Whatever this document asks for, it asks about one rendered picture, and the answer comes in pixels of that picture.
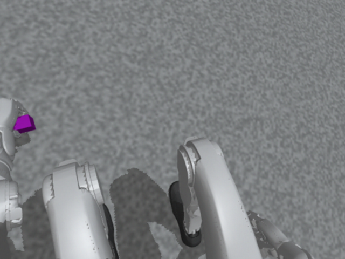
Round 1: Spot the right robot foot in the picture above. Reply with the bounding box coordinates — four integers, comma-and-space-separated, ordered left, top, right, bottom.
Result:
169, 181, 202, 247

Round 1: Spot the small box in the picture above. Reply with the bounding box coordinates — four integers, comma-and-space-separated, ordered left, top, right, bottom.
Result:
13, 114, 36, 133

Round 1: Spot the left robot hand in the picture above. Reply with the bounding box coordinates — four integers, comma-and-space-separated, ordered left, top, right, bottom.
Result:
0, 98, 29, 140

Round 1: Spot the right robot arm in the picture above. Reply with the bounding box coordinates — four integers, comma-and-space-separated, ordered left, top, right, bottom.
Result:
277, 241, 314, 259

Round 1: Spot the left robot foot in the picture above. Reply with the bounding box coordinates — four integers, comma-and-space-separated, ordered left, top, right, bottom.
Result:
102, 204, 119, 259

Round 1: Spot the right robot hand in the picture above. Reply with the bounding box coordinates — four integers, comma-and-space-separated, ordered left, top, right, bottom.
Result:
246, 210, 289, 259

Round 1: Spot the left robot arm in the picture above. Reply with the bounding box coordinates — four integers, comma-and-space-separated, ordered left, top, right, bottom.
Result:
0, 127, 23, 259

